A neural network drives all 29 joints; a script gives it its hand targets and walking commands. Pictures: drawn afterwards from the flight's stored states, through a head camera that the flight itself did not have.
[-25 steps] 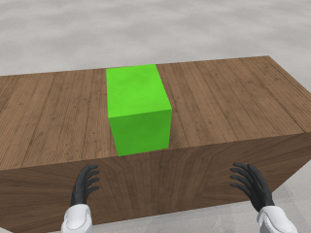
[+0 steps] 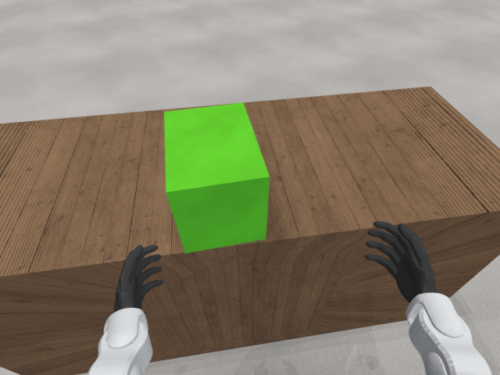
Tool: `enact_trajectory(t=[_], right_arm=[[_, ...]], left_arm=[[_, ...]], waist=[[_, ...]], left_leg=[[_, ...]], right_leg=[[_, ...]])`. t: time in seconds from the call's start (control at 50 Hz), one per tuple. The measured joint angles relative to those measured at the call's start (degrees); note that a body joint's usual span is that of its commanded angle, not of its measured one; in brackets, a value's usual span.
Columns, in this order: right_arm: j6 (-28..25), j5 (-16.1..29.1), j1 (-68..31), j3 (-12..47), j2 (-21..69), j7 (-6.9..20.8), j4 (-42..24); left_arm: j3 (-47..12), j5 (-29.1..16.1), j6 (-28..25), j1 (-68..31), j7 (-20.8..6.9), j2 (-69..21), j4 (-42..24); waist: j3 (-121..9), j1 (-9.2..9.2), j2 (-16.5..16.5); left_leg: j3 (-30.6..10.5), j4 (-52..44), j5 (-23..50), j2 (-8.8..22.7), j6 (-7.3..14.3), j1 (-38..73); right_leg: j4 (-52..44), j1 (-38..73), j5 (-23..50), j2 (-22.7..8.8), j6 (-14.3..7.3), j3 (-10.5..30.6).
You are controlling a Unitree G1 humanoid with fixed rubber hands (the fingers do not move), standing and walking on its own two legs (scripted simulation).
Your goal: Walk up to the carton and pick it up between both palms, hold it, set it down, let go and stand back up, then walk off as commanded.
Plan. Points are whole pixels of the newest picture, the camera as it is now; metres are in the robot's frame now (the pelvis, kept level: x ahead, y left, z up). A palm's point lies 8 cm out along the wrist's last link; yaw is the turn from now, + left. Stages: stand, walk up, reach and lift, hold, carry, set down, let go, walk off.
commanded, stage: reach and lift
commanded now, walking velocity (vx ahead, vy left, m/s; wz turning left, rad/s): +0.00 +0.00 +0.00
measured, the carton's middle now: (215, 175) +0.48 +0.09 +0.03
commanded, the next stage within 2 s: none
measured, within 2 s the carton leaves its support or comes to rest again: neither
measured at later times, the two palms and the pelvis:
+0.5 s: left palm (140, 249) +0.28 +0.19 +0.07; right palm (385, 207) +0.32 -0.19 +0.12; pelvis +0.01 -0.01 +0.00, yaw +0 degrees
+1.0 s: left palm (137, 203) +0.35 +0.20 +0.10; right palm (357, 163) +0.40 -0.16 +0.14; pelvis +0.01 -0.01 +0.00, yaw +0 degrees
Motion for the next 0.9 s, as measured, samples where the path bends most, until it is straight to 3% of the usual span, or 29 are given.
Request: enact_trajectory(t=[0.34,0.7,0.9], right_arm=[[8.9,3.2,-14.2,1.9,0.0,-4.9,0.0],[13.3,4.8,-30.8,3.3,-0.1,-6.6,10.7],[13.6,5.7,-38.4,4.2,-0.4,-7.8,14.6]], left_arm=[[0.7,0.0,13.3,-11.7,0.0,0.0,-0.6],[5.7,0.0,18.4,-24.0,0.0,0.6,-0.3],[7.1,0.0,19.0,-30.4,0.0,2.1,4.0]], waist=[[0.1,0.0,0.0],[2.0,1.29,0.0],[2.1,1.39,0.0]], left_leg=[[0.0,-1.0,0.1,0.0,0.0,0.1],[0.0,-1.1,0.0,0.6,-0.1,0.0],[0.0,-1.1,0.0,0.7,-0.4,-1.6]], right_leg=[[-0.4,-0.1,-0.3,0.1,-0.2,0.0],[-0.4,-0.4,-0.4,0.7,-0.7,0.0],[-0.4,-2.0,-0.4,0.7,-0.6,0.0]])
